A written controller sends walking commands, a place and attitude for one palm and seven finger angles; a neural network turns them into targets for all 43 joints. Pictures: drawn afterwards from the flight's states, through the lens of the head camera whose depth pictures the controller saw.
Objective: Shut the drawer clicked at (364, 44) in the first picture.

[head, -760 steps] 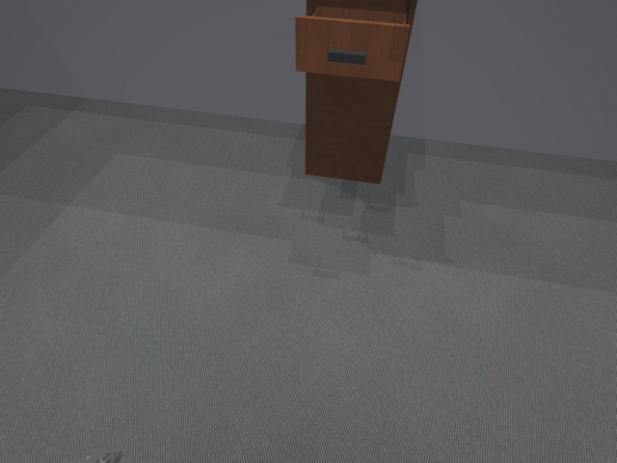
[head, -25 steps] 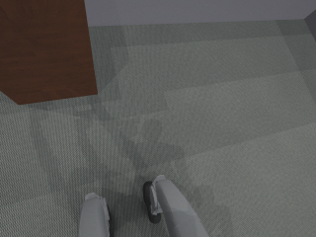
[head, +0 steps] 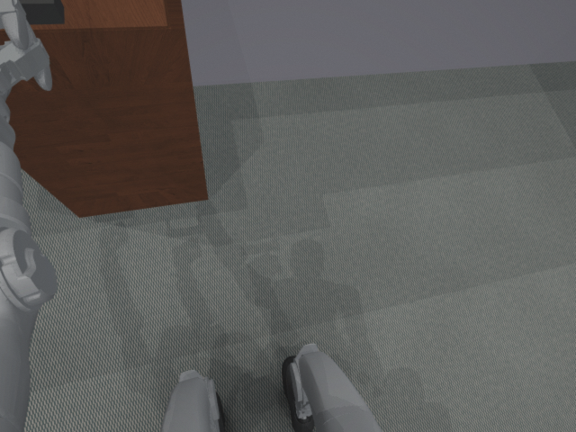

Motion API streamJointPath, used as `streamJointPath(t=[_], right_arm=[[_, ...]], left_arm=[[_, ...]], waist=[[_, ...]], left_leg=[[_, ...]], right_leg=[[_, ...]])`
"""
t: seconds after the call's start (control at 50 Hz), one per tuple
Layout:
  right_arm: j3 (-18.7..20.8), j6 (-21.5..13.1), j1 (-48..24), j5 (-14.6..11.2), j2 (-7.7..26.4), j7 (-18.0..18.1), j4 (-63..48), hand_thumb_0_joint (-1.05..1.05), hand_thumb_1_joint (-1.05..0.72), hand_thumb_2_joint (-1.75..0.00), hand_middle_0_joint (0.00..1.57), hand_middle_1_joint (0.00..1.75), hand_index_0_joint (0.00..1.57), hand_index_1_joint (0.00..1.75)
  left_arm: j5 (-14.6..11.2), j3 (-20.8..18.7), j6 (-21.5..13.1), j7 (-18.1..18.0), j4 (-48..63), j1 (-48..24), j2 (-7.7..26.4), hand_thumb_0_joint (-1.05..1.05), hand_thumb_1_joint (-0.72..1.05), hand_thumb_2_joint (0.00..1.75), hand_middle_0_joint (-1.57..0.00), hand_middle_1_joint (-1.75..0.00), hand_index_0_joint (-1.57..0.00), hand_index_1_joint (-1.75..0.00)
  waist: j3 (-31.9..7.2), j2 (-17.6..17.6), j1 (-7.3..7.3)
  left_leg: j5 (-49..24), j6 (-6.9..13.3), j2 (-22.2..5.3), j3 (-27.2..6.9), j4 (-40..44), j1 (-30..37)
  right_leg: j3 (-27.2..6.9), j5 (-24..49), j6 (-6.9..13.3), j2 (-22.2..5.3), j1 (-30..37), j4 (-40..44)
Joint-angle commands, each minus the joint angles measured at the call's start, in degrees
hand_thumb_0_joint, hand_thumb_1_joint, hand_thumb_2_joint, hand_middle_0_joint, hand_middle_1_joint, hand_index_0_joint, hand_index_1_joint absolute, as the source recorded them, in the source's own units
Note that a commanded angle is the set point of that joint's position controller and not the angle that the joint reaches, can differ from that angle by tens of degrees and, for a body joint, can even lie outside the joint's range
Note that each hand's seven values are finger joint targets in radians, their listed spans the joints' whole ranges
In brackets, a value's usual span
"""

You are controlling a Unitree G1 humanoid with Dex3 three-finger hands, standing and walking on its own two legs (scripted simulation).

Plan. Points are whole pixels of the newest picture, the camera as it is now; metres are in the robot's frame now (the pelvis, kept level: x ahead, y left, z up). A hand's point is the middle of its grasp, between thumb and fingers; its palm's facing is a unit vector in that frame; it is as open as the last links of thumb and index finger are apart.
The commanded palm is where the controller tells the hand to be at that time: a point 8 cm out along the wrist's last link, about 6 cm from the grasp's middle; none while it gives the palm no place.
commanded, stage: pull the fist back off the drawer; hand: left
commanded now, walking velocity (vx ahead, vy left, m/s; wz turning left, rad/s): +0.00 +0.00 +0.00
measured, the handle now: out of the picture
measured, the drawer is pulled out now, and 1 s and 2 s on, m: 0.00 0.00 0.00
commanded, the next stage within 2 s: draw the hand back to the body in 0.02 s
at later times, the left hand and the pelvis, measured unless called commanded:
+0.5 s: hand out of the picture +0.46 +0.21 +0.13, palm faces +0.08 -1.00 -0.04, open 3.3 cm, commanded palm +0.41 +0.26 +0.14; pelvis +0.04 -0.01 +0.05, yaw +2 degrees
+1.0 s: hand out of the picture +0.29 +0.23 +0.20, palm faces +0.37 -0.89 -0.28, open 3.3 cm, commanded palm +0.23 +0.26 +0.21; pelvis +0.02 -0.02 +0.09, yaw +3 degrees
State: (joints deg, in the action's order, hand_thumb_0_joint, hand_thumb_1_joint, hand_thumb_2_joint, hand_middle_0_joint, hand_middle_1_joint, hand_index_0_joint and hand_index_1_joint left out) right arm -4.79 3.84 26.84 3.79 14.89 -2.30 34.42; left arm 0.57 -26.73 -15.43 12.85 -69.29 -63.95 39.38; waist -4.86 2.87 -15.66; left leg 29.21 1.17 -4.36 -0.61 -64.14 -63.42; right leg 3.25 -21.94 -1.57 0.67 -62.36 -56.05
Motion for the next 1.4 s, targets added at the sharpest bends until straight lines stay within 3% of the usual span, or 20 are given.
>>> streamJointPath(t=[0.0, 0.04, 0.06, 0.1, 0.16, 0.22, 0.32, 0.46, 0.6, 0.62, 0.64, 0.66, 0.68, 0.76, 0.94, 1.0, 1.08, 1.18, 1.28, 1.38], right_arm=[[5.0, 0.3, 12.5, -0.2, 11.9, 0.9, -0.7, 0.0, -0.9, -0.9, 0.2, 0.3, 0.2, 0.3], [5.2, 0.5, 12.4, -0.2, 11.6, 0.9, -0.5, 0.0, -0.9, -0.9, 0.2, 0.3, 0.2, 0.3], [5.3, 0.7, 12.4, -0.2, 11.6, 1.0, -0.6, 0.0, -0.9, -0.9, 0.2, 0.3, 0.2, 0.3], [5.6, 1.0, 12.1, -0.3, 11.3, 0.9, -0.9, 0.0, -0.9, -0.9, 0.2, 0.3, 0.2, 0.3], [6.4, 1.7, 10.9, -1.1, 11.0, 0.5, -3.9, 0.0, -0.9, -0.9, 0.2, 0.3, 0.2, 0.3], [7.0, 2.1, 8.5, -2.8, 10.2, 0.3, -6.1, 0.0, -0.9, -0.9, 0.2, 0.3, 0.2, 0.3], [7.4, 0.4, 4.6, -4.2, 9.2, 1.0, -6.9, 0.0, -0.9, -0.9, 0.2, 0.3, 0.2, 0.3], [7.2, -2.2, -1.3, -5.4, 8.3, 2.0, -7.3, 0.0, -0.9, -0.9, 0.2, 0.3, 0.2, 0.3], [6.3, -4.5, -8.8, -6.3, 7.6, 3.5, -10.0, 0.0, -0.9, -0.9, 0.2, 0.3, 0.2, 0.3], [6.7, -4.2, -13.5, -6.1, 7.2, 4.0, -10.5, 0.0, -0.9, -0.9, 0.2, 0.3, 0.2, 0.3], [6.5, -4.4, -14.5, -5.9, 6.4, 4.6, -11.0, 0.0, -0.9, -0.9, 0.2, 0.3, 0.2, 0.3], [6.4, -4.4, -15.7, -6.1, 6.4, 5.0, -10.6, 0.0, -0.9, -0.9, 0.2, 0.3, 0.2, 0.3], [6.3, -4.4, -16.6, -6.2, 6.6, 5.4, -10.5, 0.0, -0.9, -0.9, 0.2, 0.3, 0.2, 0.3], [5.1, -5.5, -19.8, -5.8, 5.6, 6.8, -9.5, 0.0, -0.9, -0.9, 0.2, 0.3, 0.2, 0.3], [4.0, -9.1, -22.8, -4.5, 4.5, 7.6, -8.2, 0.0, -0.9, -0.9, 0.2, 0.3, 0.2, 0.3], [4.1, -9.7, -23.4, -4.0, 4.3, 7.4, -7.8, 0.0, -0.9, -0.9, 0.2, 0.3, 0.2, 0.3], [4.4, -10.8, -23.8, -3.5, 4.1, 7.0, -8.0, 0.0, -0.9, -0.9, 0.2, 0.3, 0.2, 0.3], [5.0, -12.1, -23.9, -2.9, 3.8, 6.8, -8.0, 0.0, -0.9, -0.9, 0.2, 0.3, 0.2, 0.3], [5.4, -14.1, -23.2, -2.8, 3.4, 6.8, -8.3, 0.0, -0.9, -0.9, 0.2, 0.3, 0.2, 0.3], [5.8, -14.6, -22.4, -3.1, 3.7, 7.7, -7.2, 0.0, -0.9, -0.9, 0.2, 0.3, 0.2, 0.3]], left_arm=[[-2.0, -2.1, -5.5, -0.3, 12.4, -24.7, 12.9, 0.0, 0.9, 0.9, -1.4, -1.6, -1.4, -1.6], [-1.8, -0.6, -6.0, -0.3, 11.1, -23.4, 10.6, 0.0, 0.9, 0.9, -1.4, -1.6, -1.4, -1.6], [-1.7, -1.8, -6.5, -0.4, 12.0, -23.0, 12.5, 0.0, 0.9, 0.9, -1.4, -1.6, -1.4, -1.6], [-1.6, -1.1, -7.6, -0.2, 12.9, -21.1, 11.0, 0.0, 0.9, 0.9, -1.4, -1.6, -1.4, -1.6], [-4.4, -3.6, -7.5, 1.1, 20.3, -8.8, 10.8, 0.0, 0.9, 0.9, -1.4, -1.6, -1.4, -1.6], [-7.4, -1.3, -5.7, 2.3, 28.9, -0.7, 6.6, 0.0, 0.9, 0.9, -1.4, -1.6, -1.4, -1.6], [-11.7, -0.3, -4.3, 1.3, 39.5, 9.0, 2.1, 0.0, 0.9, 0.9, -1.4, -1.6, -1.4, -1.6], [-14.1, 4.9, -3.1, 2.2, 45.7, 22.2, -5.6, 0.0, 0.9, 0.9, -1.4, -1.6, -1.4, -1.6], [-16.6, 5.3, -0.4, 3.9, 54.8, 29.0, -6.9, 0.0, 0.9, 0.9, -1.4, -1.6, -1.4, -1.6], [-8.5, 7.8, 0.9, -3.5, 60.9, 30.2, -2.2, 0.0, 0.9, 0.9, -1.4, -1.6, -1.4, -1.6], [-8.0, 9.6, 2.7, -7.4, 60.9, 34.1, -7.3, 0.0, 0.9, 0.9, -1.4, -1.6, -1.4, -1.6], [-7.2, 11.6, 4.2, -10.1, 61.3, 37.6, -9.9, 0.0, 0.9, 0.9, -1.4, -1.6, -1.4, -1.6], [-6.9, 11.6, 5.1, -12.0, 62.7, 39.0, -9.8, 0.0, 0.9, 0.9, -1.4, -1.6, -1.4, -1.6], [-5.1, 11.2, 6.7, -16.6, 70.9, 40.9, -9.5, 0.0, 0.9, 0.9, -1.4, -1.6, -1.4, -1.6], [-4.3, 11.9, 7.7, -18.3, 83.3, 54.8, -12.3, 0.0, 0.9, 0.9, -1.4, -1.6, -1.4, -1.6], [-4.4, 10.1, 7.7, -18.2, 86.0, 62.6, -11.9, 0.0, 0.9, 0.9, -1.4, -1.6, -1.4, -1.6], [-4.0, 7.9, 7.1, -18.3, 94.0, 69.6, -11.1, 0.0, 0.9, 0.9, -1.4, -1.6, -1.4, -1.6], [-4.0, 5.2, 6.4, -18.3, 100.8, 79.4, -10.5, 0.0, 0.9, 0.9, -1.4, -1.6, -1.4, -1.6], [-3.6, 2.9, 5.5, -18.9, 107.3, 89.2, -10.0, 0.0, 0.9, 0.9, -1.4, -1.6, -1.4, -1.6], [-3.2, 5.3, 5.7, -19.0, 104.2, 86.7, -12.7, 0.0, 0.9, 0.9, -1.4, -1.6, -1.4, -1.6]], waist=[[-31.5, 11.6, 0.55], [-29.1, 9.6, 0.05], [-30.2, 9.7, 0.89], [-32.5, 11.8, 1.55], [-38.9, 11.7, 6.26], [-38.3, 9.0, 7.62], [-32.7, 5.7, 9.08], [-23.5, 3.4, 10.42], [-19.4, 2.2, 12.9], [-18.9, 1.8, 15.46], [-14.4, -0.3, 14.21], [-11.9, -1.7, 14.38], [-10.7, -3.5, 14.46], [-9.0, -0.5, 15.45], [-2.6, 1.1, 17.32], [-0.5, -1.2, 18.04], [-0.6, 1.5, 18.77], [1.6, -1.2, 19.3], [2.2, 0.0, 20.02], [8.5, -3.0, 18.56]], left_leg=[[-30.8, 0.0, 1.6, -2.9, 6.7, 27.3], [-30.5, 0.2, 1.6, -2.5, 6.6, 26.2], [-31.1, 0.2, 1.7, -2.4, 6.6, 26.1], [-36.2, -0.2, 1.7, -2.6, 6.4, 29.6], [-42.3, -0.4, 2.1, -1.2, 8.5, 33.6], [-44.1, 0.0, 2.2, -0.3, 11.3, 34.6], [-41.5, 0.5, 2.5, 1.1, 15.4, 35.8], [-39.3, 0.3, 2.8, 1.7, 20.2, 39.4], [-33.3, 0.0, 3.6, 1.4, 24.4, 42.0], [-32.8, 0.3, 4.4, 1.8, 26.8, 44.4], [-28.5, 0.1, 3.9, 2.0, 28.8, 44.3], [-25.4, 0.1, 3.7, 2.2, 30.3, 44.4], [-23.4, 0.3, 3.7, 2.1, 31.7, 44.4], [-22.8, 0.1, 3.6, 1.9, 36.3, 49.7], [-24.0, -0.1, 3.6, 1.9, 43.5, 56.3], [-24.1, 0.1, 3.6, 2.1, 44.5, 56.8], [-25.6, -0.2, 3.9, 2.2, 44.9, 58.2], [-25.6, 0.0, 3.9, 2.5, 44.7, 58.1], [-26.8, -0.3, 3.8, 2.4, 44.2, 58.4], [-21.0, 0.2, 3.6, 2.6, 44.5, 58.0]], right_leg=[[0.6, 18.6, 2.7, 3.0, 15.5, 4.0], [0.4, 19.0, 2.5, 3.0, 15.5, 4.4], [0.2, 20.0, 2.7, 2.9, 17.1, 4.1], [0.2, 22.7, 2.9, 2.8, 17.1, 3.5], [-0.4, 29.3, 2.9, 3.0, 26.3, 4.9], [-0.6, 34.4, 2.6, 2.9, 32.4, 7.0], [-0.9, 36.4, 2.3, 2.5, 38.4, 10.7], [-0.5, 34.4, 2.2, 1.9, 41.3, 14.2], [-0.2, 30.9, 2.7, 1.1, 45.4, 16.4], [-2.0, 26.8, 3.0, -0.7, 46.6, 19.8], [-1.4, 23.7, 2.9, -0.5, 45.5, 21.6], [-1.2, 21.3, 2.7, -0.5, 45.9, 22.8], [-1.3, 20.0, 2.8, -0.5, 47.3, 24.2], [-1.3, 18.4, 3.0, -0.8, 51.3, 27.5], [-0.9, 17.6, 2.9, -0.5, 57.1, 34.5], [-1.1, 17.5, 2.6, -0.5, 58.4, 36.1], [-1.2, 18.5, 2.7, -0.3, 59.8, 37.4], [-1.3, 17.9, 2.3, -0.2, 59.8, 39.0], [-1.3, 19.0, 2.4, -0.1, 59.8, 38.8], [-1.7, 11.4, 2.0, -0.2, 54.5, 41.3]])
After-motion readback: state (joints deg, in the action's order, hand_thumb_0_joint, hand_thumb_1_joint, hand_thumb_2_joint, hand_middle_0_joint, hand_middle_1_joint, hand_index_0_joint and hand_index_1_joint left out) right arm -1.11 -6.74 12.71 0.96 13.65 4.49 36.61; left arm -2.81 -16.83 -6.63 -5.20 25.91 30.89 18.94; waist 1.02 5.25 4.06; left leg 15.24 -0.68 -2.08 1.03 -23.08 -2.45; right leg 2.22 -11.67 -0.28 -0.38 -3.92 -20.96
